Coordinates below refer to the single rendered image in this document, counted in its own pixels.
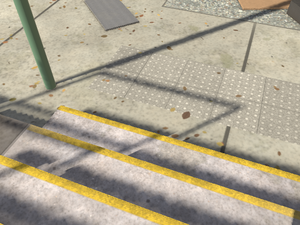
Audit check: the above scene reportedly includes stairs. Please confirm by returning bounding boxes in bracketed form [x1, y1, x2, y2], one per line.
[0, 105, 300, 225]

